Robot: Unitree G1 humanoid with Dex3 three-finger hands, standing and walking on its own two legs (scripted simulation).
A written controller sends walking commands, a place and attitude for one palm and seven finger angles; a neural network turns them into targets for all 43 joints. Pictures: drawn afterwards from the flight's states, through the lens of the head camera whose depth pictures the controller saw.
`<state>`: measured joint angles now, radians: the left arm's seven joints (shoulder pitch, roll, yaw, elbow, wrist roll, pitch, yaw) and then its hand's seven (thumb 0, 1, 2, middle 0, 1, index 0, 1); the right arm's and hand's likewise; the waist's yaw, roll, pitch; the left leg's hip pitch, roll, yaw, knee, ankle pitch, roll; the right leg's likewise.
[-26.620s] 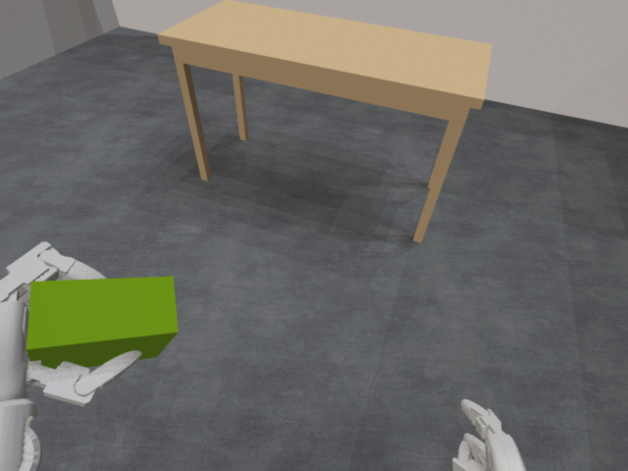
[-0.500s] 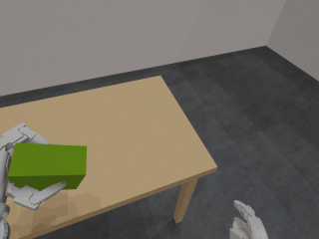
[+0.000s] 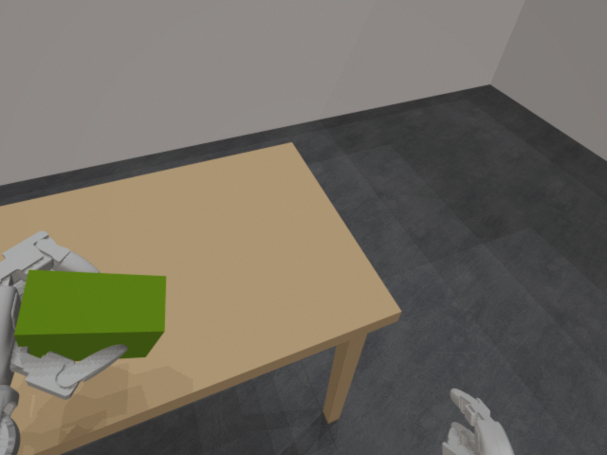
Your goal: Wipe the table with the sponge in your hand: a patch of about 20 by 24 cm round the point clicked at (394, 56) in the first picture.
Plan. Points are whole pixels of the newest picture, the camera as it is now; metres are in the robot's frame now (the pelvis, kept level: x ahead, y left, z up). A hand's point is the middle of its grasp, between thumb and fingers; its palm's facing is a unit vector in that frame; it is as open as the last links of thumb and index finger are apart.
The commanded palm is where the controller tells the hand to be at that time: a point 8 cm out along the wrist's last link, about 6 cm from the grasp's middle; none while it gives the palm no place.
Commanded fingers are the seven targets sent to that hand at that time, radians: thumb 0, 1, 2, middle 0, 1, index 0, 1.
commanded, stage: shuffle to correct the standing spot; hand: left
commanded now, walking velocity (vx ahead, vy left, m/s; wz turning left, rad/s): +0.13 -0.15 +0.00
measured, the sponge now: (115, 319) +0.22 +0.20 +0.14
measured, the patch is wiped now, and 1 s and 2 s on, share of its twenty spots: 0.00 0.00 0.00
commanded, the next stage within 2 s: come to a stop and stand still in 0.88 s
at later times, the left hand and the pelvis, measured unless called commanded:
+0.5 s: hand (63, 309) +0.22 +0.24 +0.16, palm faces +0.31 -0.86 -0.41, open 9.9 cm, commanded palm +0.16 +0.29 +0.18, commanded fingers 0.00 0.10 1.30 -1.20 -1.60 -1.20 -1.60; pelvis +0.01 +0.01 +0.00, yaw +1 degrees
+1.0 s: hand (75, 307) +0.22 +0.24 +0.16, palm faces +0.30 -0.86 -0.41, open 9.9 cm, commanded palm +0.17 +0.28 +0.18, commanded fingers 0.00 0.10 1.30 -1.20 -1.60 -1.20 -1.60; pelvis +0.01 +0.00 +0.00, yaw +1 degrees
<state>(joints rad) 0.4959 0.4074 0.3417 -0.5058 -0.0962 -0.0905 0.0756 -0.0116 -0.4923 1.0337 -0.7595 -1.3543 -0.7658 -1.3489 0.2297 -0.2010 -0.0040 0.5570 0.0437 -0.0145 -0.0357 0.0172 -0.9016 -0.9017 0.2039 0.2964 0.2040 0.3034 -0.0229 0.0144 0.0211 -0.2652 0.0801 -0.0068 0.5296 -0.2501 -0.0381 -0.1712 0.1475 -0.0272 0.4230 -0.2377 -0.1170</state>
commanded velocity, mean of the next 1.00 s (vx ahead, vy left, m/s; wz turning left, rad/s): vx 0.11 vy -0.16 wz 0.00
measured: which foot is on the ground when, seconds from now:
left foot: down 0.00-1.00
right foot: down 0.00-1.00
